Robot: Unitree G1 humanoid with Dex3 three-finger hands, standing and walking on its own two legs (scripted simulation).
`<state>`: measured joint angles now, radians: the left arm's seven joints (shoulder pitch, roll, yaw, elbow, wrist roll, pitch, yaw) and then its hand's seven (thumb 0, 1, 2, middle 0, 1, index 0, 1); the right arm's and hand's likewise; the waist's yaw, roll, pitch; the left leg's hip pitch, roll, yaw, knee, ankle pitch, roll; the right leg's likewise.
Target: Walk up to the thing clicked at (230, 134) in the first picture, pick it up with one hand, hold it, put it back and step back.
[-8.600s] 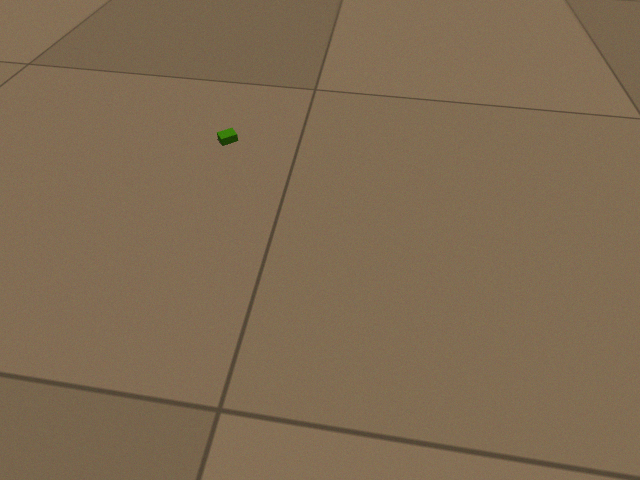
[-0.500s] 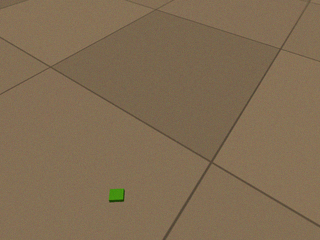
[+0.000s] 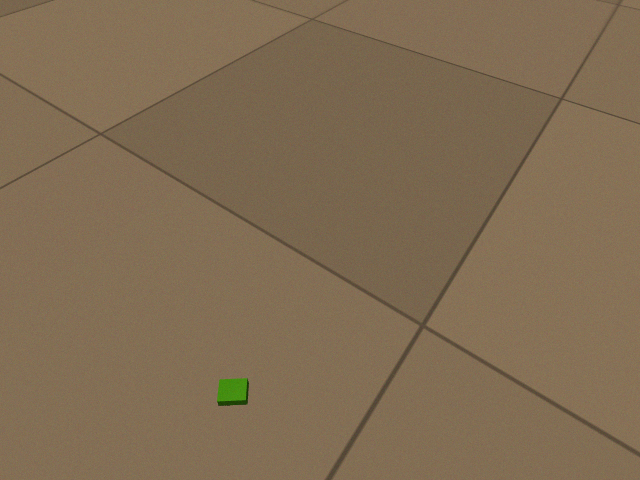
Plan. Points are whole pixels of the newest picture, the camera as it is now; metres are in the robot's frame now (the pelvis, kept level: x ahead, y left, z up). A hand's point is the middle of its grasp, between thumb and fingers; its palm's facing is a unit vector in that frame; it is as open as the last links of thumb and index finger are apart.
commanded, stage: stand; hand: left
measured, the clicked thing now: (233, 391) +0.47 +0.26 -0.76
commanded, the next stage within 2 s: walk up in 0.32 s
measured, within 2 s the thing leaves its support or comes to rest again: neither
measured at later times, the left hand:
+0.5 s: hand out of the picture +0.07 +0.26 -0.16, palm faces -0.03 -0.93 -0.37, open 7.4 cm
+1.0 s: hand out of the picture +0.14 +0.26 -0.16, palm faces -0.08 -0.92 -0.39, open 7.4 cm
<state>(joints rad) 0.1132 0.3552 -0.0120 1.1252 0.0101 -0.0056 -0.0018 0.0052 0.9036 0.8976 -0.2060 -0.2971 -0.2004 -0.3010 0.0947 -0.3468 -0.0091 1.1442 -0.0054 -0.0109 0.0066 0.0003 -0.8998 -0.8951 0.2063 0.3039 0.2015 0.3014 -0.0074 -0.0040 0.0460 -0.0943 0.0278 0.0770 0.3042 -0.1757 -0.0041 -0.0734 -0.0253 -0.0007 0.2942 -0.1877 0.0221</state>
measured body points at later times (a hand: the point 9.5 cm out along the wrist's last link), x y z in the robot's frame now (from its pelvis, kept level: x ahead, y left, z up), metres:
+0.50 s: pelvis +0.01 +0.00 -0.01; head +0.02 +0.00 +0.44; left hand +0.08 +0.31 -0.13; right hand +0.07 -0.31 -0.14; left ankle -0.01 +0.12 -0.75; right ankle -0.02 -0.13 -0.75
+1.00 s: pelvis +0.05 +0.00 -0.01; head +0.07 -0.01 +0.43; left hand +0.15 +0.30 -0.13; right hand +0.12 -0.31 -0.15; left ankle +0.00 +0.13 -0.71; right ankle +0.02 -0.12 -0.75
